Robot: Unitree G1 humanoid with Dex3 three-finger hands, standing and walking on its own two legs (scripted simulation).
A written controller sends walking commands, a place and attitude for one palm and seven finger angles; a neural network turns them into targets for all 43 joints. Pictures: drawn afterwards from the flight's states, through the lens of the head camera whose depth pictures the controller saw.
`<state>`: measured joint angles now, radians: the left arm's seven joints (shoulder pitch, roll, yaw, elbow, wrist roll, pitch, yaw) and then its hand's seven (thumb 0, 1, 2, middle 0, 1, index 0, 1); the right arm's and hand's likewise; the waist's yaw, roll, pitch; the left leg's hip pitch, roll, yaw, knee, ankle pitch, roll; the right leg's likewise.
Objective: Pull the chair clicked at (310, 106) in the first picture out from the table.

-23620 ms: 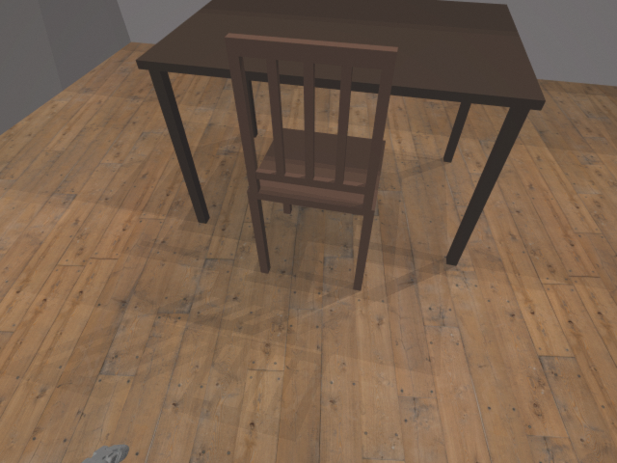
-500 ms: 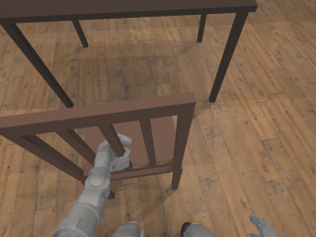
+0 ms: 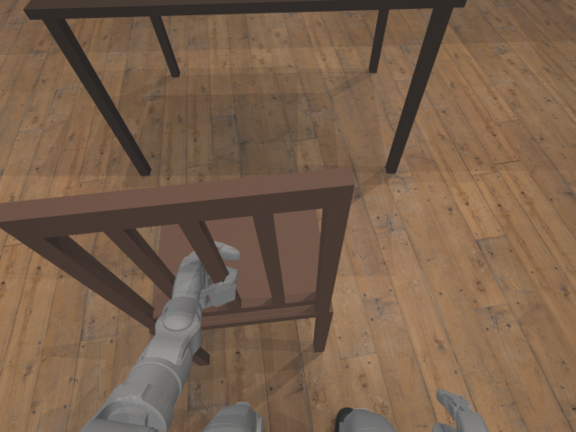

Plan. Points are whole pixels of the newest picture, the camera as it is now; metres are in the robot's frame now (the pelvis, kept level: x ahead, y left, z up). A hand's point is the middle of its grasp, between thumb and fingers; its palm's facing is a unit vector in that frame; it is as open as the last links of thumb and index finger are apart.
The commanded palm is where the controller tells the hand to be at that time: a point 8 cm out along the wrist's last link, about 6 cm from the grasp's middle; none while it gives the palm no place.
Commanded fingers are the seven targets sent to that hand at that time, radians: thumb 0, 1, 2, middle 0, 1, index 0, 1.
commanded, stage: stop walking, hand still on the chair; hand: left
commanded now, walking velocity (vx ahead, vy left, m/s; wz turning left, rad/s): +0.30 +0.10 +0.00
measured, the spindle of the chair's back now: (217, 271) +0.35 +0.13 -0.06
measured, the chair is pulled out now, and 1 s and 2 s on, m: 0.57 0.64 0.64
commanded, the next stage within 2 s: open the thumb and straighten the fingers in 0.88 s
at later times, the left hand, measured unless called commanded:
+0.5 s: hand (215, 327) +0.26 +0.13 -0.06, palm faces -0.09 -0.99 -0.14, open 5.7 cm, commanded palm +0.25 +0.18 -0.05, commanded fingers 0.00 0.90 0.90 -0.50 -1.45 -0.50 -1.45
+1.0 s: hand (216, 325) +0.26 +0.12 -0.06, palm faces -0.04 -0.99 -0.14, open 5.7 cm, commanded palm +0.25 +0.18 -0.04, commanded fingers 0.00 0.66 0.78 -0.50 -1.45 -0.50 -1.45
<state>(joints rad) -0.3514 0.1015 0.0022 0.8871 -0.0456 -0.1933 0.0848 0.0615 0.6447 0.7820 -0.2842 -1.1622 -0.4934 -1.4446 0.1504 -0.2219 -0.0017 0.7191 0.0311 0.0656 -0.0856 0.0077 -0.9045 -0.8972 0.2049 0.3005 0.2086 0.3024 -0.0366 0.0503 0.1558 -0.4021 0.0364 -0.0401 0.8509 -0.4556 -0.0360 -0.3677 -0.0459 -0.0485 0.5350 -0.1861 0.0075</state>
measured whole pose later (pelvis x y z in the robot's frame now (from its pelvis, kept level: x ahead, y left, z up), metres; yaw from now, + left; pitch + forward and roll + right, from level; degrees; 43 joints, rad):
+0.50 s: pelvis -0.01 +0.03 +0.00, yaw -1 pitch -1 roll +0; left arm -0.13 0.09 -0.10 0.79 -0.03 -0.16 0.07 0.07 0.62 0.81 -0.27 -1.22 -0.49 -1.44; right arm 0.28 -0.20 0.02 0.74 0.02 0.01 -0.10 0.01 -0.91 -0.90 0.20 0.30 0.21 0.30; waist -0.03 0.03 0.06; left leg -0.16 0.02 0.04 0.51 -0.32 0.00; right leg -0.27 -0.05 0.01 0.49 -0.19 0.04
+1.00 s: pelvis +0.00 +0.01 +0.01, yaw +0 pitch -1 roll +0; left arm -0.09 0.10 -0.09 0.72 -0.03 -0.12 0.09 0.08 0.62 0.83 -0.28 -1.25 -0.49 -1.44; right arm 0.19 -0.22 0.00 0.67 0.03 0.04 -0.11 0.01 -0.91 -0.90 0.20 0.30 0.21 0.30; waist -0.02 0.01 0.07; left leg -0.13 0.03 0.02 0.45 -0.30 -0.02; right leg -0.25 -0.04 -0.01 0.47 -0.20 0.03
